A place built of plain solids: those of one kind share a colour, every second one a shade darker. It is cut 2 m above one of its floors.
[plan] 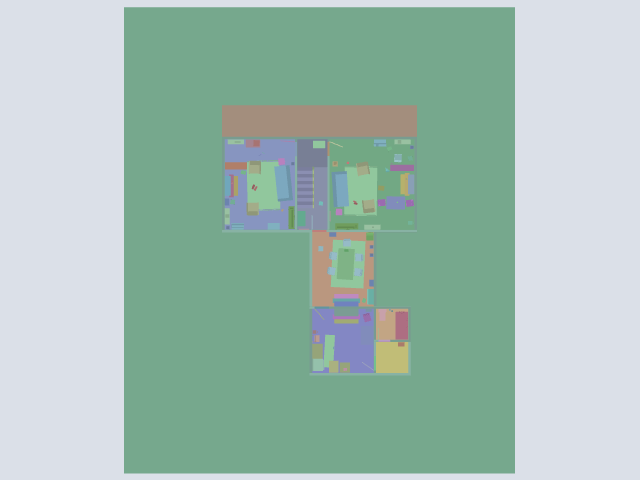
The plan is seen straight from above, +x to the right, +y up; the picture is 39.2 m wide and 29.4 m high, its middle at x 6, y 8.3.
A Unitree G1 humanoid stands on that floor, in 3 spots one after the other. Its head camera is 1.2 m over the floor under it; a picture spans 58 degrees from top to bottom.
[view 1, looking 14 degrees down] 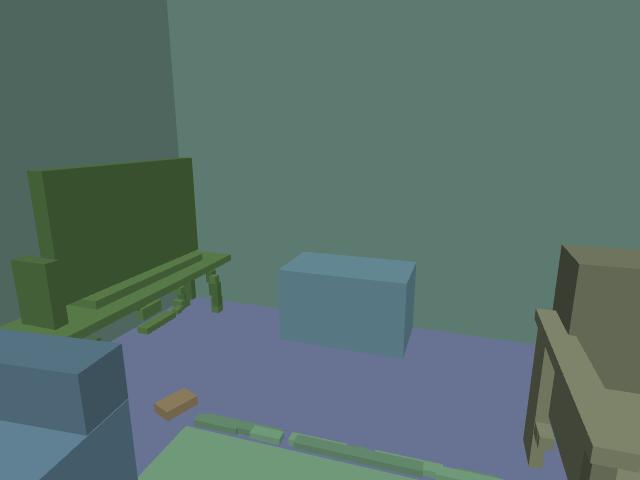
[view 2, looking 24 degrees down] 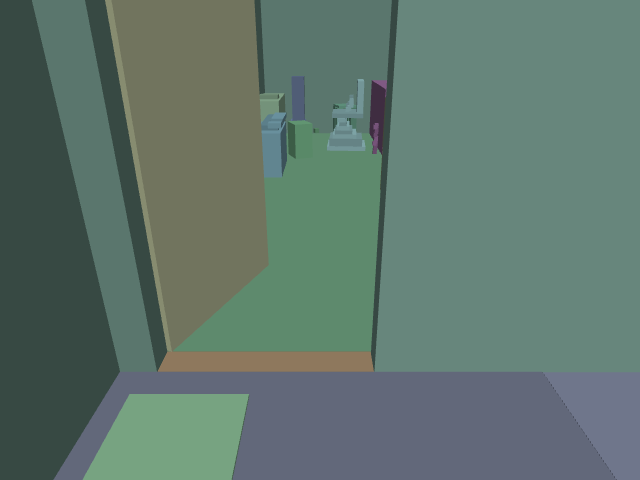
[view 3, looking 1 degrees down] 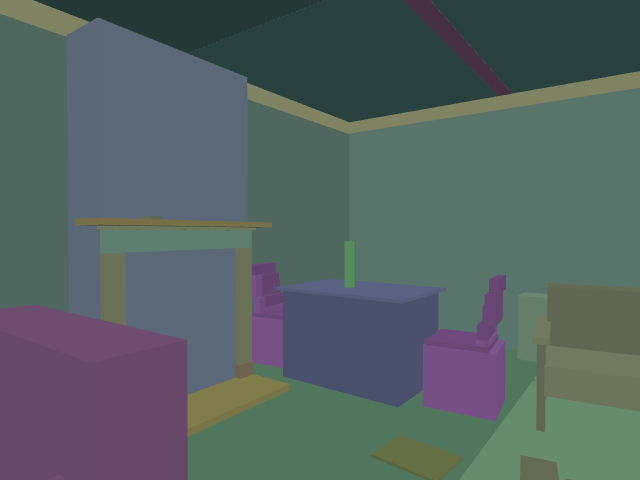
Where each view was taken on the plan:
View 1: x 2.52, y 11.53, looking -71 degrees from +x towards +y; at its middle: wall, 2.84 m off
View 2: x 5.08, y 13.66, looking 0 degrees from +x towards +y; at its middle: floor_living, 2.95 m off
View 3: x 8.82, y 13.62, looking -54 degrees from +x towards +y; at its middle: wall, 5.03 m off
